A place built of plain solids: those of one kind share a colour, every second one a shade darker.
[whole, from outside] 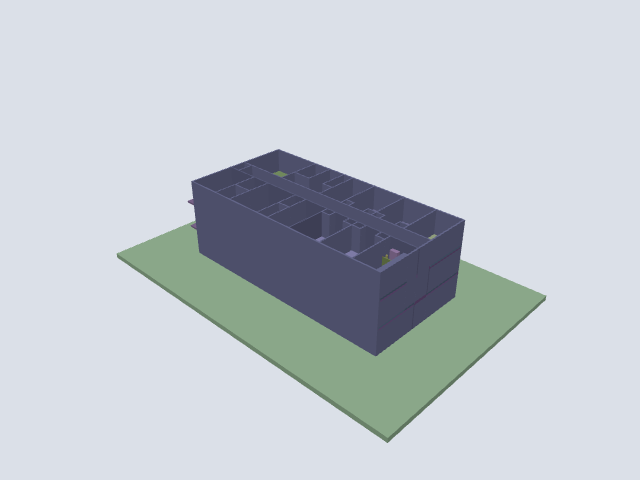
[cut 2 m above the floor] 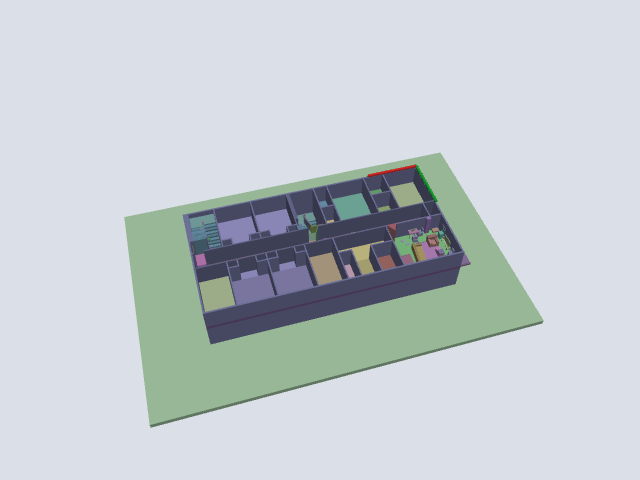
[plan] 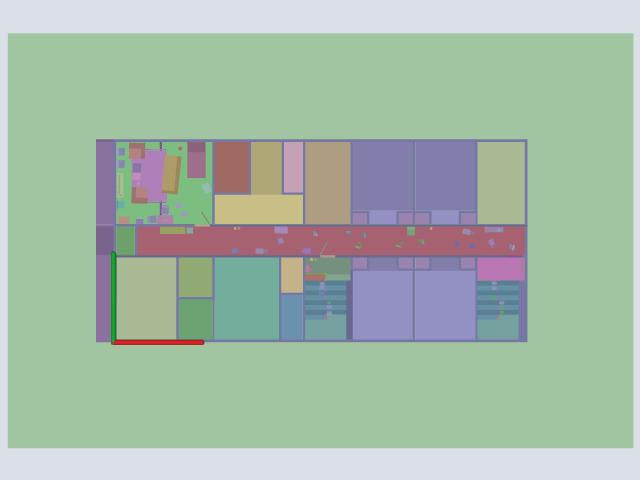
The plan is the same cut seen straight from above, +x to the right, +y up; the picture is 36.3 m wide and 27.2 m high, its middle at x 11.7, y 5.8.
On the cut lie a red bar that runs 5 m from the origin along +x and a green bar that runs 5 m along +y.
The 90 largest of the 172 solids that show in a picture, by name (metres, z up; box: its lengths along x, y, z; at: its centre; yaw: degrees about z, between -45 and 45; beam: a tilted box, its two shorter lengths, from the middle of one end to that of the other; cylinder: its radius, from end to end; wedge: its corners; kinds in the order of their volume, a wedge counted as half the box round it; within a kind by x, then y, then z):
{
 "under_1": {"box": [35.46, 23.51, 0.5], "at": [11.73, 5.75, -0.33]},
 "wall_1": {"box": [0.16, 4.65, 8.28], "at": [0.08, 2.48, 3.84]},
 "wall_2": {"box": [0.16, 1.63, 8.28], "at": [0.08, 5.75, 3.84]},
 "wall_3": {"box": [0.16, 4.65, 8.28], "at": [0.08, 9.03, 3.84]},
 "wall_4": {"box": [0.13, 1.63, 8.28], "at": [1.27, 5.75, 3.84]},
 "wall_5": {"box": [4.59, 0.13, 2.46], "at": [2.29, 6.63, 3.99]},
 "wall_6": {"box": [0.13, 2.28, 5.22], "at": [3.62, 1.3, 5.37]},
 "wall_7": {"box": [0.13, 2.24, 8.28], "at": [3.62, 3.69, 3.84]},
 "wall_8": {"box": [2.17, 0.13, 8.28], "at": [4.64, 2.5, 3.84]},
 "wall_9": {"box": [0.13, 2.28, 8.28], "at": [5.67, 1.3, 3.84]},
 "wall_10": {"box": [0.13, 2.24, 8.28], "at": [5.67, 3.69, 3.84]},
 "wall_11": {"box": [0.13, 1.66, 8.28], "at": [5.67, 7.53, 3.84]},
 "wall_12": {"box": [0.13, 2.86, 8.28], "at": [5.67, 9.92, 3.84]},
 "wall_13": {"box": [11.71, 0.13, 5.52], "at": [5.86, 4.88, 2.46]},
 "wall_14": {"box": [2.19, 0.13, 8.28], "at": [6.7, 8.43, 3.84]},
 "wall_15": {"box": [0.13, 2.86, 8.28], "at": [7.72, 9.92, 3.84]},
 "wall_16": {"box": [0.13, 2.52, 8.28], "at": [9.45, 1.42, 3.84]},
 "wall_17": {"box": [0.13, 2.0, 8.28], "at": [9.45, 3.81, 3.84]},
 "wall_18": {"box": [0.13, 2.86, 8.28], "at": [9.6, 9.92, 3.84]},
 "wall_19": {"box": [1.48, 0.13, 8.28], "at": [10.12, 2.75, 3.84]},
 "wall_20": {"box": [1.33, 0.13, 8.28], "at": [10.2, 8.43, 3.84]},
 "wall_21": {"box": [0.13, 2.52, 8.28], "at": [10.79, 1.42, 3.84]},
 "wall_22": {"box": [0.13, 2.0, 8.28], "at": [10.79, 3.81, 3.84]},
 "wall_23": {"box": [0.13, 1.66, 8.28], "at": [10.79, 7.53, 3.84]},
 "wall_24": {"box": [0.13, 2.86, 8.28], "at": [10.79, 9.92, 3.84]},
 "wall_25": {"box": [23.46, 0.16, 8.28], "at": [11.73, 0.08, 3.84]},
 "wall_26": {"box": [23.46, 0.13, 2.46], "at": [11.73, 4.88, 6.75]},
 "wall_27": {"box": [23.46, 0.13, 2.46], "at": [11.73, 6.63, 6.75]},
 "wall_28": {"box": [23.46, 0.16, 8.28], "at": [11.73, 11.43, 3.84]},
 "wall_29": {"box": [0.37, 3.34, 5.52], "at": [13.38, 1.83, 2.46]},
 "wall_30": {"box": [0.13, 3.9, 2.46], "at": [13.49, 2.11, 6.75]},
 "wall_31": {"box": [0.13, 3.9, 8.28], "at": [13.49, 9.4, 3.84]},
 "wall_32": {"box": [1.06, 0.13, 8.28], "at": [13.96, 4.12, 3.84]},
 "wall_33": {"box": [1.06, 0.13, 8.28], "at": [13.96, 7.38, 3.84]},
 "wall_34": {"box": [18.01, 0.13, 2.46], "at": [14.46, 6.63, 3.99]},
 "wall_35": {"box": [0.13, 3.9, 8.28], "at": [17.02, 2.11, 3.84]},
 "wall_36": {"box": [1.99, 0.13, 8.28], "at": [17.02, 4.12, 3.84]},
 "wall_37": {"box": [1.99, 0.13, 8.28], "at": [17.02, 7.38, 3.84]},
 "wall_38": {"box": [0.13, 3.9, 8.28], "at": [17.02, 9.4, 3.84]},
 "wall_39": {"box": [9.72, 0.13, 2.46], "at": [17.43, 4.88, 3.99]},
 "wall_40": {"box": [1.06, 0.13, 8.28], "at": [20.09, 4.12, 3.84]},
 "wall_41": {"box": [1.06, 0.13, 8.28], "at": [20.09, 7.38, 3.84]},
 "wall_42": {"box": [0.13, 3.9, 8.28], "at": [20.55, 2.11, 3.84]},
 "wall_43": {"box": [0.13, 3.9, 8.28], "at": [20.55, 9.4, 3.84]},
 "wall_44": {"box": [0.51, 3.34, 5.22], "at": [23.2, 1.83, 5.37]},
 "wall_45": {"box": [0.16, 4.65, 2.76], "at": [23.38, 2.48, 1.08]},
 "wall_46": {"box": [0.16, 1.63, 8.28], "at": [23.38, 5.75, 3.84]},
 "wall_47": {"box": [0.16, 4.65, 8.28], "at": [23.38, 9.03, 3.84]},
 "stair_1": {"box": [1.11, 0.83, 1.27], "at": [11.41, 1.7, 0.34]},
 "stair_2": {"box": [1.11, 1.11, 1.11], "at": [11.41, 1.83, 0.26]},
 "stair_3": {"box": [1.11, 1.39, 0.95], "at": [11.41, 1.97, 0.17]},
 "stair_4": {"box": [1.11, 1.67, 0.79], "at": [11.41, 2.11, 0.09]},
 "stair_5": {"box": [1.11, 1.94, 0.62], "at": [11.41, 2.25, 0.01]},
 "stair_6": {"box": [1.11, 2.22, 0.46], "at": [11.41, 2.39, -0.07]},
 "stair_7": {"box": [1.11, 1.94, 1.92], "at": [12.63, 2.53, 0.66]},
 "stair_8": {"box": [1.11, 1.67, 2.09], "at": [12.63, 2.67, 0.74]},
 "stair_9": {"box": [1.11, 1.39, 2.25], "at": [12.63, 2.81, 0.82]},
 "stair_10": {"box": [1.11, 1.11, 2.41], "at": [12.63, 2.94, 0.91]},
 "stair_11": {"box": [1.11, 0.83, 2.57], "at": [12.63, 3.08, 0.99]},
 "stair_12": {"box": [1.11, 0.56, 2.74], "at": [12.63, 3.22, 1.07]},
 "stair_13": {"box": [1.11, 1.11, 0.97], "at": [21.18, 1.83, 3.09]},
 "stair_14": {"box": [1.11, 1.39, 0.81], "at": [21.18, 1.97, 3.01]},
 "stair_15": {"box": [1.11, 1.67, 0.65], "at": [21.18, 2.11, 2.92]},
 "stair_16": {"box": [1.11, 1.94, 1.78], "at": [22.39, 2.53, 3.49]},
 "stair_17": {"box": [1.11, 1.67, 1.95], "at": [22.39, 2.67, 3.57]},
 "stair_18": {"box": [1.11, 1.39, 2.11], "at": [22.39, 2.81, 3.66]},
 "stair_19": {"box": [1.11, 1.11, 2.27], "at": [22.39, 2.94, 3.74]},
 "stair_20": {"box": [1.11, 0.83, 2.43], "at": [22.39, 3.08, 3.82]},
 "stair_21": {"box": [1.11, 0.56, 2.6], "at": [22.39, 3.22, 3.9]},
 "upper_floor_double_1": {"box": [3.4, 3.9, 0.16], "at": [15.26, 2.11, 2.68]},
 "upper_floor_double_2": {"box": [3.4, 3.9, 0.16], "at": [15.26, 9.4, 2.68]},
 "upper_floor_double_3": {"box": [3.4, 3.9, 0.16], "at": [18.79, 2.11, 2.68]},
 "upper_floor_double_4": {"box": [3.4, 3.9, 0.16], "at": [18.79, 2.11, 5.44]},
 "upper_floor_double_5": {"box": [3.4, 3.9, 0.16], "at": [18.79, 9.4, 2.68]},
 "floor_directors_flat_1": {"box": [3.4, 2.37, 0.5], "at": [1.86, 3.62, -0.25]},
 "floor_directors_flat_2": {"box": [5.44, 2.28, 0.5], "at": [2.88, 1.3, -0.25]},
 "stair_landing_1": {"box": [1.22, 1.12, 1.76], "at": [11.47, 0.72, 0.58]},
 "stair_landing_2": {"box": [1.11, 1.4, 1.76], "at": [12.64, 0.86, 0.58]},
 "stair_landing_3": {"box": [1.22, 1.12, 1.62], "at": [21.23, 0.72, 3.41]},
 "stair_landing_4": {"box": [1.11, 1.4, 1.62], "at": [22.4, 0.86, 3.41]},
 "upper_floor_corridor_1": {"box": [21.96, 1.63, 0.16], "at": [12.32, 5.75, 2.68]},
 "upper_floor_single_1": {"box": [3.4, 4.65, 0.16], "at": [1.86, 2.48, 2.68]},
 "upper_floor_single_2": {"box": [2.68, 4.65, 0.16], "at": [21.96, 9.03, 2.68]},
 "upper_floor_double_over_lounge_1": {"box": [5.44, 4.65, 0.16], "at": [2.88, 9.03, 5.44]},
 "upper_floor_lounge_1": {"box": [5.44, 4.65, 0.16], "at": [2.88, 9.03, 2.68]},
 "upper_floor_room_1": {"box": [3.65, 4.65, 0.16], "at": [7.55, 2.48, 2.68]},
 "upper_floor_single_stair_1": {"box": [2.57, 4.65, 0.16], "at": [12.14, 9.03, 2.68]},
 "floor_stair_lobby_1": {"box": [2.57, 1.31, 0.5], "at": [12.14, 4.16, -0.25]},
 "upper_floor_gang_bath_1": {"box": [5.0, 1.66, 0.16], "at": [8.23, 7.53, 2.68]},
 "wall_band_1": {"box": [23.46, 0.16, 0.31], "at": [11.73, 11.43, 2.61]}
}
